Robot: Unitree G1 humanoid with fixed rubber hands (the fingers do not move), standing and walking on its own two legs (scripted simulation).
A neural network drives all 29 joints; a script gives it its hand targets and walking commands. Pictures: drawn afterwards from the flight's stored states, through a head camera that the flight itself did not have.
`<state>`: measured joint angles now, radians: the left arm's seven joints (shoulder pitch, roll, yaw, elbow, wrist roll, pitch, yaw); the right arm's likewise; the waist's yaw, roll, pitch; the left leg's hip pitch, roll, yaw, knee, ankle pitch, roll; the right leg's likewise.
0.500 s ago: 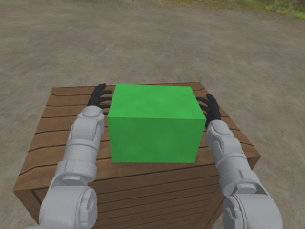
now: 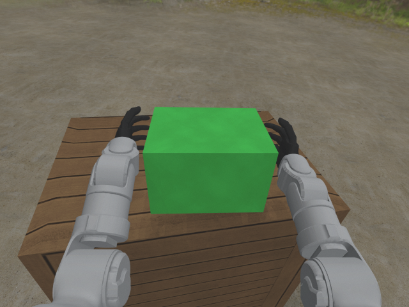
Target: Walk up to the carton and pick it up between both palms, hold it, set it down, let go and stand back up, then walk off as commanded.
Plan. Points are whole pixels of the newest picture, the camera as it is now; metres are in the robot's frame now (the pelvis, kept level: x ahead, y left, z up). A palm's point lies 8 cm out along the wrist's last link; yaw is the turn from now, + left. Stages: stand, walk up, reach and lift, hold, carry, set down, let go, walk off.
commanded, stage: reach and lift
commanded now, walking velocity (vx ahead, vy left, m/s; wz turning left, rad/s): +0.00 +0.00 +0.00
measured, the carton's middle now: (206, 157) +0.41 +0.02 +0.14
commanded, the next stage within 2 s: hold in 0.44 s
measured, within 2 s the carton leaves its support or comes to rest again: neither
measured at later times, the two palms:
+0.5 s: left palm (123, 143) +0.37 +0.18 +0.19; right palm (287, 154) +0.38 -0.14 +0.19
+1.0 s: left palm (122, 142) +0.37 +0.18 +0.20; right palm (288, 152) +0.38 -0.14 +0.20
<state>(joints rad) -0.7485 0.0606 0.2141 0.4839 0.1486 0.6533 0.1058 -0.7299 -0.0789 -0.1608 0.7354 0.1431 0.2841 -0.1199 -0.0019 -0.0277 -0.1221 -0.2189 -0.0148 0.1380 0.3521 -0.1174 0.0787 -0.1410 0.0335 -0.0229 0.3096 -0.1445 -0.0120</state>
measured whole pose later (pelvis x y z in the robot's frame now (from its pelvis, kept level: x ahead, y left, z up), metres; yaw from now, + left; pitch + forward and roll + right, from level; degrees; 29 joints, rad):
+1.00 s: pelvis +0.00 +0.00 +0.00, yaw +0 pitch -2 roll -2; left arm -0.75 0.06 0.22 0.42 0.15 0.72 0.09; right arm -0.73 -0.08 -0.16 0.65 0.16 0.38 -0.14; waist 0.00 -0.03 -0.12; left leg -0.21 -0.01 0.14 0.35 -0.11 0.08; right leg -0.13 0.03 -0.02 0.31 -0.14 -0.01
